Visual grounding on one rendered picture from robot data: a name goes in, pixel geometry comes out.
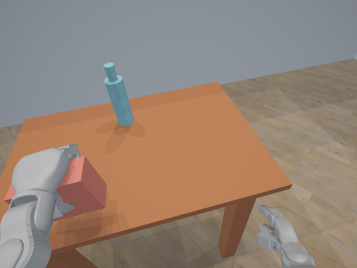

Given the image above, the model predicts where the sponge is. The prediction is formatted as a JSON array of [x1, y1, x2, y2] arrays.
[[4, 156, 107, 221]]

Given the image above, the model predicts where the right robot hand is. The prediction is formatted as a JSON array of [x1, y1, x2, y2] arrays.
[[257, 205, 300, 254]]

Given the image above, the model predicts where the robot left forearm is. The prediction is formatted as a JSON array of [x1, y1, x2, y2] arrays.
[[0, 190, 56, 268]]

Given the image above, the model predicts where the left robot hand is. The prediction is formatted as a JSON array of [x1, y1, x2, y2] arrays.
[[12, 143, 81, 219]]

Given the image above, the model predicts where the table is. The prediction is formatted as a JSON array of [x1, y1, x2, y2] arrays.
[[0, 82, 292, 268]]

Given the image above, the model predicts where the robot right forearm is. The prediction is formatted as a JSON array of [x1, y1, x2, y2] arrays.
[[280, 242, 315, 268]]

